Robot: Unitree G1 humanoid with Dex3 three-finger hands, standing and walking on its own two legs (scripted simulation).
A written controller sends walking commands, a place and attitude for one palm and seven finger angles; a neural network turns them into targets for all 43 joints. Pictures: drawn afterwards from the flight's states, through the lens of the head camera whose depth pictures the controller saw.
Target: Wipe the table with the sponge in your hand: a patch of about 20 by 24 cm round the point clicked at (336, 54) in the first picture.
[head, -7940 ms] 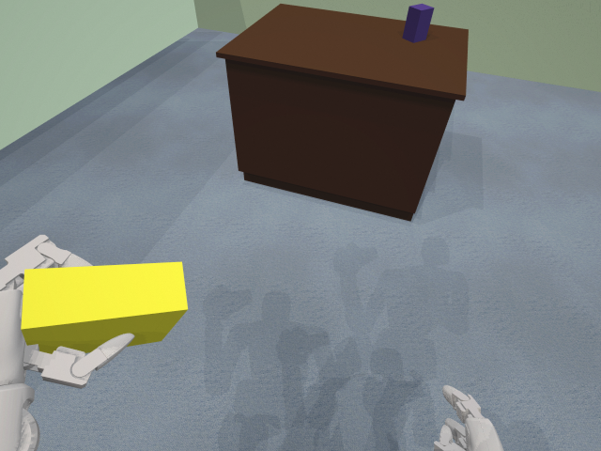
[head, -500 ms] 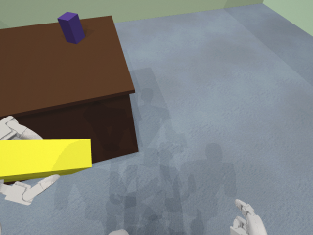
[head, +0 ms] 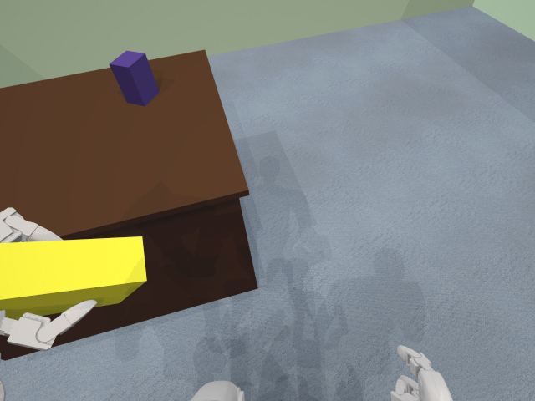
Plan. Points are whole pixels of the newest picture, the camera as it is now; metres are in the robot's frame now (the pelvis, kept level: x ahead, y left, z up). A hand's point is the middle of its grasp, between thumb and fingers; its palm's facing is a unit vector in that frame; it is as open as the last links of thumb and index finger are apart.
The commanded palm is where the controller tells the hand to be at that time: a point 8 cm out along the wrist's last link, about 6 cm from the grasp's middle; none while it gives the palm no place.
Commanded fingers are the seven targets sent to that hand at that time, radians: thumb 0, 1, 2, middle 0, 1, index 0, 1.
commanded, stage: take the last steps up to it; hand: left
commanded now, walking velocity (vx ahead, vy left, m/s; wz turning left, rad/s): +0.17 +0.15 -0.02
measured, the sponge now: (91, 277) +0.23 +0.21 +0.14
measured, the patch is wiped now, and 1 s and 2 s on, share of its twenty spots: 0.00 0.00 0.00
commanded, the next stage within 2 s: come to a stop and stand still in 0.14 s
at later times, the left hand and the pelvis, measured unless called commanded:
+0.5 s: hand (41, 219) +0.29 +0.28 +0.17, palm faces +0.34 -0.83 -0.43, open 9.6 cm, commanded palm +0.24 +0.33 +0.18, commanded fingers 0.00 0.10 1.30 -1.20 -1.60 -1.20 -1.60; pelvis +0.06 +0.06 +0.00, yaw -2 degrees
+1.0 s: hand (52, 256) +0.24 +0.25 +0.17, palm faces +0.36 -0.84 -0.39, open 9.6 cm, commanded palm +0.20 +0.29 +0.18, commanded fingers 0.00 0.10 1.30 -1.20 -1.60 -1.20 -1.60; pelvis +0.03 +0.02 +0.00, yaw -2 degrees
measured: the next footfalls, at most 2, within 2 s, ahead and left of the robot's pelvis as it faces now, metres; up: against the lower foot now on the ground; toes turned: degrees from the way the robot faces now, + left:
left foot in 0.24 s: +0.14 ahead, +0.20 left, +0.00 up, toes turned +7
right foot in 0.54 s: +0.13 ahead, -0.02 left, +0.00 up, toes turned -6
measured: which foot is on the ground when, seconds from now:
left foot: up 0.00-0.22, down 0.24-0.60, up 0.62-0.92, down 0.94-1.00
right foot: down 0.00-0.24, up 0.26-0.52, down 0.54-1.00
